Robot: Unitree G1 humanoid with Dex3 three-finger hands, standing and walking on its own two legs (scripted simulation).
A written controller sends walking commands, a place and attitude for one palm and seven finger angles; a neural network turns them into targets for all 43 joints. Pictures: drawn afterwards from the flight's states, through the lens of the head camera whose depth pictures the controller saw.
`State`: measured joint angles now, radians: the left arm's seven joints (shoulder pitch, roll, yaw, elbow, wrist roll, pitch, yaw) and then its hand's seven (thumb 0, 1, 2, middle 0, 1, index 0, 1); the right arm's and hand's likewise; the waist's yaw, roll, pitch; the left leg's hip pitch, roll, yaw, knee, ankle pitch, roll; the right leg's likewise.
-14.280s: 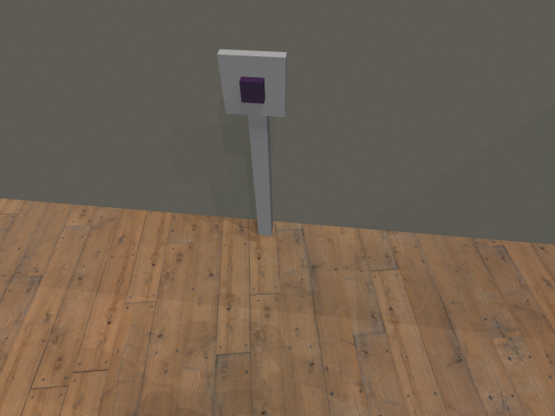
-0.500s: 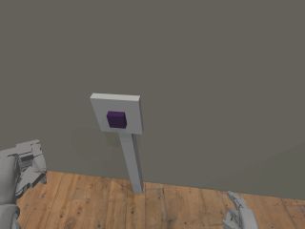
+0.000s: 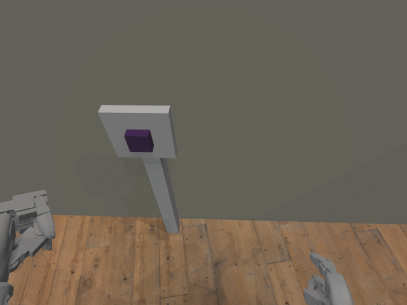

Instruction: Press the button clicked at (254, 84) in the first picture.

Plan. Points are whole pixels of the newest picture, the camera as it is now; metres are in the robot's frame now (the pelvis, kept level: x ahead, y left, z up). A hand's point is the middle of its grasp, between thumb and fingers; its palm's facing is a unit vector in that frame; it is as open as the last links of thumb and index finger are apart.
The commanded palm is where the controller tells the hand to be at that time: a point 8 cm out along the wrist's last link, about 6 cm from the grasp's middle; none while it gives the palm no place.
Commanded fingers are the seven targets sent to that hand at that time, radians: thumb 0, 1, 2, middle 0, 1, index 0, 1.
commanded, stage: step back with the hand held close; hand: left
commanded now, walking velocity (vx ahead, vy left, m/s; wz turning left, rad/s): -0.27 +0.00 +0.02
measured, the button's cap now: (140, 140) +0.52 +0.21 -0.02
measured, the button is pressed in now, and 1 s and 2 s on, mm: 0 0 0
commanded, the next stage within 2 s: stop stepping back and stand still in 1.00 s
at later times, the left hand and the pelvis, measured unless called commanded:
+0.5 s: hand out of the picture +0.11 +0.26 +0.16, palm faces +0.44 -0.78 -0.45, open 3.1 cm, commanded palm +0.04 +0.29 +0.17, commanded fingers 0.00 0.90 0.90 -1.30 -1.50 -1.30 -1.50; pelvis -0.07 +0.01 -0.02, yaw +3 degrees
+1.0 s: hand out of the picture +0.04 +0.26 +0.17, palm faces +0.44 -0.80 -0.41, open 3.1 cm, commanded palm -0.03 +0.28 +0.17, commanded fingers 0.00 0.90 0.90 -1.30 -1.50 -1.30 -1.50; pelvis -0.15 +0.00 -0.01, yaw +2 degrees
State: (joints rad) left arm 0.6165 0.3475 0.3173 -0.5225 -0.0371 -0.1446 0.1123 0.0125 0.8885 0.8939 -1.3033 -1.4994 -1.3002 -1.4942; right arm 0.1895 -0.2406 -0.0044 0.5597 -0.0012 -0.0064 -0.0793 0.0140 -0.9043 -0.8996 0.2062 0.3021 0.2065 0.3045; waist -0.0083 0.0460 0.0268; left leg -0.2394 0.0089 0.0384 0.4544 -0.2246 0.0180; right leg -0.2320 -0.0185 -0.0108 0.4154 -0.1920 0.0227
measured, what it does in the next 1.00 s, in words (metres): walks backwards: left foot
